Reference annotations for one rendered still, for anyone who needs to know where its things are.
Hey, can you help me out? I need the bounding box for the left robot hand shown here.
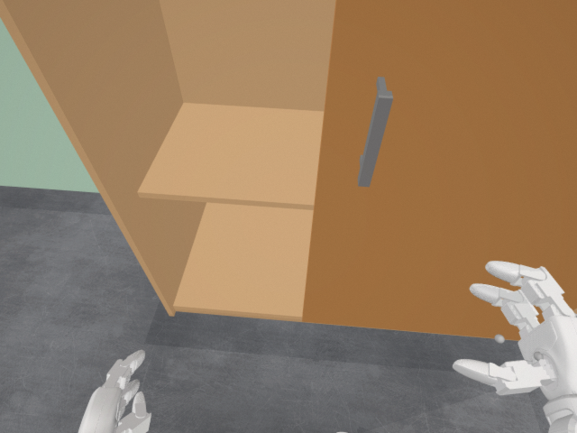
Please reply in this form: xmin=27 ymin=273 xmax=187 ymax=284
xmin=78 ymin=350 xmax=151 ymax=433

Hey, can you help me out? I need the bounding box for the robot right forearm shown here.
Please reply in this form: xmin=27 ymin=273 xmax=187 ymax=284
xmin=543 ymin=394 xmax=577 ymax=433

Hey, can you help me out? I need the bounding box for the right robot hand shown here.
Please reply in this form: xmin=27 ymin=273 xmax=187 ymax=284
xmin=453 ymin=261 xmax=577 ymax=401

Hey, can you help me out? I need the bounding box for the handle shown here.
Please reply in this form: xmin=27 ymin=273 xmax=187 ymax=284
xmin=358 ymin=77 xmax=393 ymax=187

